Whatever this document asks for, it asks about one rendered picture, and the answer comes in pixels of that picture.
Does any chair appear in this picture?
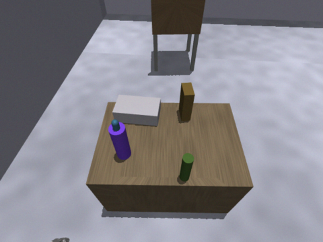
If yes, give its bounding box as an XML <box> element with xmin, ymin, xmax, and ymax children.
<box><xmin>151</xmin><ymin>0</ymin><xmax>205</xmax><ymax>72</ymax></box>

